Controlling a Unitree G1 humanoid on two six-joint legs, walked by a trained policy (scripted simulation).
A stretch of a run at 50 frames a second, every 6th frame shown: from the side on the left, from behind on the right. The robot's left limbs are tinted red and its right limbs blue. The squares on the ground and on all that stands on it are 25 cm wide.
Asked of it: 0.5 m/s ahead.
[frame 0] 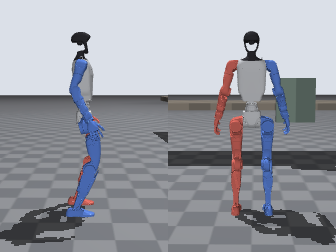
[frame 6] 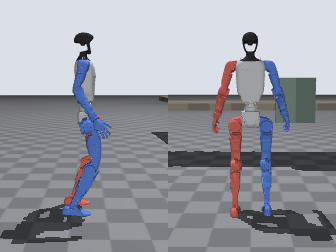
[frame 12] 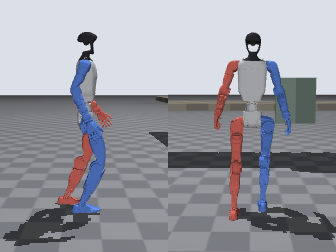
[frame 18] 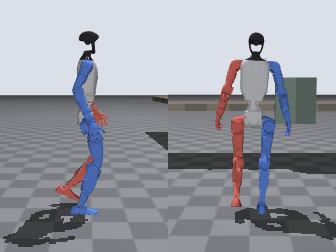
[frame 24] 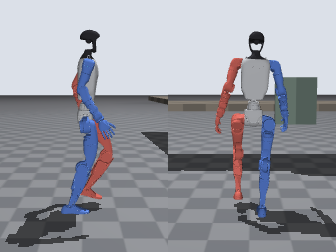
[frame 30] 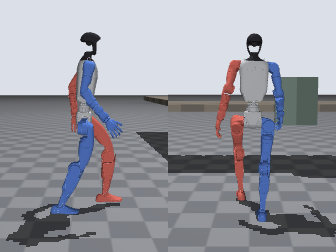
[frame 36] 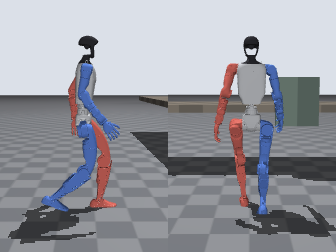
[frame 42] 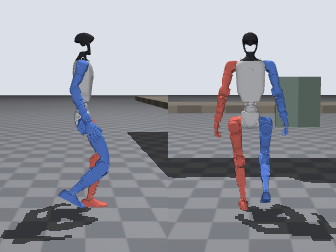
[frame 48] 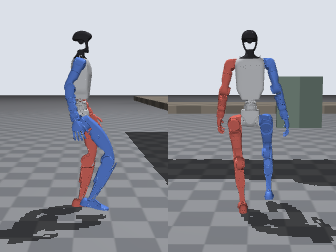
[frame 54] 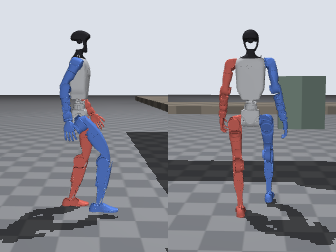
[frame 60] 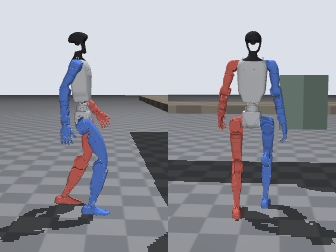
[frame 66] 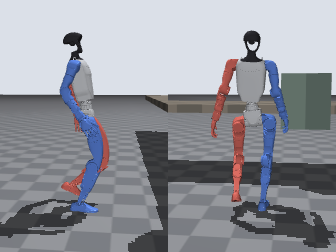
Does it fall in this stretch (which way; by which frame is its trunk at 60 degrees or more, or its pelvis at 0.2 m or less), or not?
no
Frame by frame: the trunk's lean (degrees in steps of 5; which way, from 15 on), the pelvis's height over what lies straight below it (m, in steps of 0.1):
0: 5, 0.8
6: 0, 0.8
12: 0, 0.8
18: 5, 0.8
24: 5, 0.8
30: 5, 0.8
36: 5, 0.7
42: 0, 0.8
48: 0, 0.8
54: 0, 0.8
60: 5, 0.8
66: 15 backward, 0.8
